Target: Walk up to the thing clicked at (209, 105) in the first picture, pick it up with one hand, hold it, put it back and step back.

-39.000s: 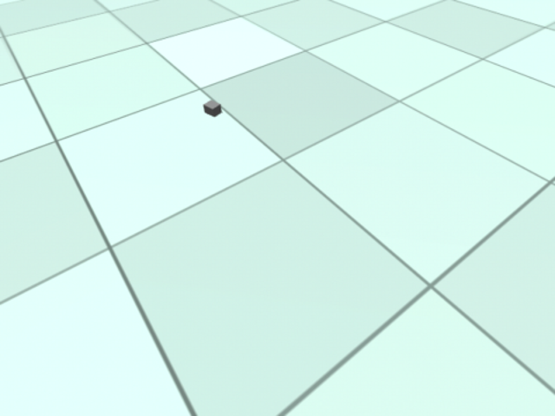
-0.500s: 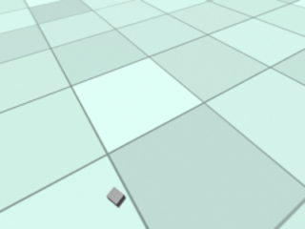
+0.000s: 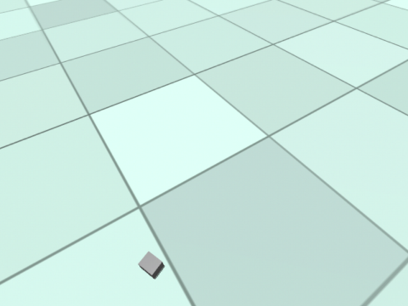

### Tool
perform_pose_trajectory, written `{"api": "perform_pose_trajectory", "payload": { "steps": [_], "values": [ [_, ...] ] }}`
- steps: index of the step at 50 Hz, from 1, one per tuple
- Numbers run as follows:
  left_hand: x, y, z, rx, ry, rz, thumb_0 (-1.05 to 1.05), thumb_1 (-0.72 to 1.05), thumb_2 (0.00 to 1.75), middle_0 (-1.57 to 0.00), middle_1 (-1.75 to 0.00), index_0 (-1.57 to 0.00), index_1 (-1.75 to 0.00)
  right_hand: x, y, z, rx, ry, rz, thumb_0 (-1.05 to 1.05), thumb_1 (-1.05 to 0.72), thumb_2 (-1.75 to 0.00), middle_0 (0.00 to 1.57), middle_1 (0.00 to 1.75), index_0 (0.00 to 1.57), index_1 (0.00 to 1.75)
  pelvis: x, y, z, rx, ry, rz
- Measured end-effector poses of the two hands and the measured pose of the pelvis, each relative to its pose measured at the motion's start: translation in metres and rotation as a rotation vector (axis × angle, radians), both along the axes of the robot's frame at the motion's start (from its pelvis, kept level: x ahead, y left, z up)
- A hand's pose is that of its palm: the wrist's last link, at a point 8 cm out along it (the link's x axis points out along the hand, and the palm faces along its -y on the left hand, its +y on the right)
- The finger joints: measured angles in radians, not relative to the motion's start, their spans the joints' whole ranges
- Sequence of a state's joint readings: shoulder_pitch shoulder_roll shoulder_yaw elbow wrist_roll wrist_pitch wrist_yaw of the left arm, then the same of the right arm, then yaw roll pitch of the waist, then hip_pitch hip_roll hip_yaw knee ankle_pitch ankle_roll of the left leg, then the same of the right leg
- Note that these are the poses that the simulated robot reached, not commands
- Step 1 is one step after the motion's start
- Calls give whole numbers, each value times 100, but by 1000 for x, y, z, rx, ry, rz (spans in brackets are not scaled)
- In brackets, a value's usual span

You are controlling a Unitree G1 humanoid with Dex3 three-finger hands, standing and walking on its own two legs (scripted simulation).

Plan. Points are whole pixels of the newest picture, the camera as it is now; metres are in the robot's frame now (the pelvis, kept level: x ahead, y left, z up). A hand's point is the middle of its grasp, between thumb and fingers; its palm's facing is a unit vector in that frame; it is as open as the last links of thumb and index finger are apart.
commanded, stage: stand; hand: left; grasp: from above
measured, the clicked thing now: (151, 264) +0.43 +0.29 -0.75
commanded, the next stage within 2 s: step back in 0.72 s
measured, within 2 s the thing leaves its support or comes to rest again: neither
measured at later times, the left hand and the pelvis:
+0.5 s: hand out of the picture +0.08 +0.25 -0.15, palm faces -0.01 -0.94 -0.34, open 7.4 cm; pelvis +0.00 +0.00 +0.00, yaw +0 degrees
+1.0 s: hand out of the picture +0.09 +0.29 -0.18, palm faces -0.04 -0.93 -0.37, open 7.4 cm; pelvis -0.04 +0.03 -0.02, yaw -1 degrees
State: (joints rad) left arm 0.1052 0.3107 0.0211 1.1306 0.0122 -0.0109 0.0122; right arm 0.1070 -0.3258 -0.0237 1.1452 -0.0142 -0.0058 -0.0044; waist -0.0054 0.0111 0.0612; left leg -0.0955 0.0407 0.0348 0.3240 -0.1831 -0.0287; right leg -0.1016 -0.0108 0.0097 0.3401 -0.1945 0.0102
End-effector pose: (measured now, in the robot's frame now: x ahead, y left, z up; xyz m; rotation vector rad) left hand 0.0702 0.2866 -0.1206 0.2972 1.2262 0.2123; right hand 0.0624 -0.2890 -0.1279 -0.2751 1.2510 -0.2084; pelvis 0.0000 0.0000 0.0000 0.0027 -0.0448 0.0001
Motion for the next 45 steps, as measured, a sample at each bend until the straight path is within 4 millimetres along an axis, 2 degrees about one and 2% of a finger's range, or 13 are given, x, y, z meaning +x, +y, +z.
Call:
{"api": "perform_pose_trajectory", "payload": {
  "steps": [36, 40, 45],
  "values": [
    [4, 0, 3, 9, 2, -22, 0, 90, 90, -20, -30, -20, -30, -2, -8, 1, 0, 6, -7, 1, -90, -90, 21, 30, 20, 30, 3, -4, 0, 1, 3, -8],
    [5, 6, 1, 14, -17, -5, 0, 90, 90, -20, -30, -21, -30, -2, -12, 0, -13, 7, -8, 1, -90, -90, 21, 30, 20, 30, -6, -3, -3, -6, 12, -9],
    [4, 23, -4, 34, -26, -20, 0, 90, 90, -20, -30, -21, -30, -8, -16, 1, -52, 5, -6, 1, -90, -90, 21, 30, 20, 30, -23, 7, -10, -12, 19, -15]
  ]
}}
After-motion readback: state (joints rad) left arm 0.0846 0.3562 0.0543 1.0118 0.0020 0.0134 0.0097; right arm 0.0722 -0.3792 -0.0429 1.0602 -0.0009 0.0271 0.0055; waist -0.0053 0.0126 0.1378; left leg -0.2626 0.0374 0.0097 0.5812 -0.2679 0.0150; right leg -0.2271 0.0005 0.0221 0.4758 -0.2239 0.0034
